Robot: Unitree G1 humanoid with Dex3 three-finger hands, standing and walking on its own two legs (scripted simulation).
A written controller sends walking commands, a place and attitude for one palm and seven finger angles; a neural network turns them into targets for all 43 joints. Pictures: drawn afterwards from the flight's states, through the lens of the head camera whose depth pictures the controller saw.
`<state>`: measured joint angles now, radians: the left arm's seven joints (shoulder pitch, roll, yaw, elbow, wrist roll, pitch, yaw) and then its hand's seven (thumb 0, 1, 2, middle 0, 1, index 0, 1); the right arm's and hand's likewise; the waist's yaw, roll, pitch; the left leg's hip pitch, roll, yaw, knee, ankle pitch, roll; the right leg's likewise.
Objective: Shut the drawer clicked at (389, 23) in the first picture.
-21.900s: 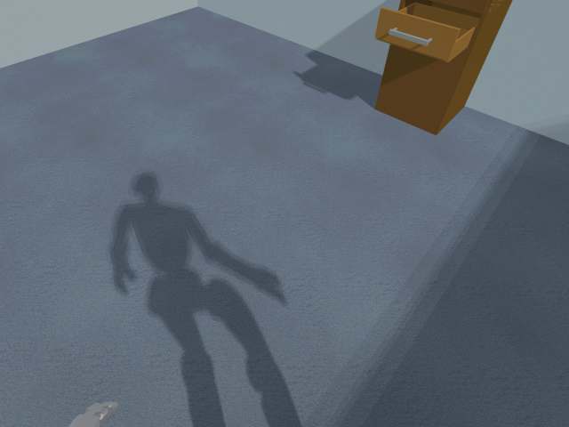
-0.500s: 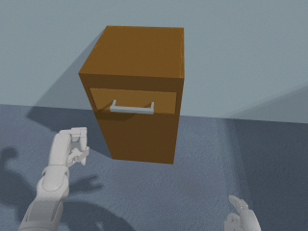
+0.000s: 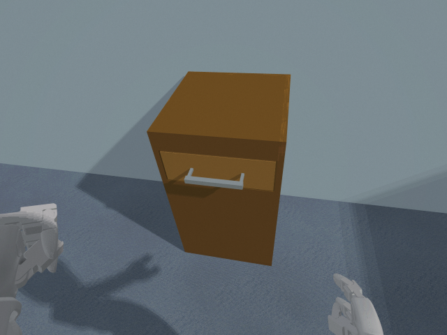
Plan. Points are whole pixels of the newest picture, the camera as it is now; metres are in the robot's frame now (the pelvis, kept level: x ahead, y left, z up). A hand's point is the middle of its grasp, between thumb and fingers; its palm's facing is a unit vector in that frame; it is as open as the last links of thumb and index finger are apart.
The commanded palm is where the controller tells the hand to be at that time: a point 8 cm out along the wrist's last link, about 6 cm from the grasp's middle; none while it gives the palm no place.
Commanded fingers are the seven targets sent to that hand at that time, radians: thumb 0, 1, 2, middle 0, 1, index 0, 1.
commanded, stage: draw the hand back to the body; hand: left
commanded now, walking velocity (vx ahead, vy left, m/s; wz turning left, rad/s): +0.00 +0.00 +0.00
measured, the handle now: (214, 178) +0.64 +0.13 -0.16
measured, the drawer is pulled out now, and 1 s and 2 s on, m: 0.00 0.00 0.00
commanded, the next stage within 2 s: step back with the hand held close in 0.10 s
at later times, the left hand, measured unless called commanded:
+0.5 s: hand (78, 255) +0.18 +0.23 +0.14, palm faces +0.27 -0.82 -0.50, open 3.2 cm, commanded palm +0.11 +0.28 +0.18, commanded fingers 0.00 0.90 0.90 -1.40 -1.60 -1.40 -1.60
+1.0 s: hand (25, 307) +0.11 +0.26 +0.15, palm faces +0.33 -0.84 -0.44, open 3.2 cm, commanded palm +0.04 +0.31 +0.18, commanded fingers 0.00 0.90 0.90 -1.40 -1.60 -1.40 -1.60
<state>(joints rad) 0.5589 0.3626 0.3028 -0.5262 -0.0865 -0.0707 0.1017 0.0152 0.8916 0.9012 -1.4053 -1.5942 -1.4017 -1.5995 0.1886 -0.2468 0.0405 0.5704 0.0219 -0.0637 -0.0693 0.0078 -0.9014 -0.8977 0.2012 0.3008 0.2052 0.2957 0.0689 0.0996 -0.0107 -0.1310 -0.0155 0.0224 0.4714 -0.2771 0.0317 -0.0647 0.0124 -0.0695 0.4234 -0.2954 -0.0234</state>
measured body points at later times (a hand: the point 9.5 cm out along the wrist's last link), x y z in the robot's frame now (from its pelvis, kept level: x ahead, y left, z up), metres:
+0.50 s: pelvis -0.02 +0.00 +0.00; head +0.00 -0.03 +0.45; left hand +0.16 +0.27 +0.17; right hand +0.15 -0.25 -0.10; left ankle -0.01 +0.10 -0.74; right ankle -0.04 -0.10 -0.74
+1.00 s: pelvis -0.09 +0.03 -0.01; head -0.06 +0.03 +0.44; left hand +0.08 +0.30 +0.17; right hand +0.09 -0.22 -0.09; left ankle -0.01 +0.10 -0.74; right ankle -0.04 -0.10 -0.74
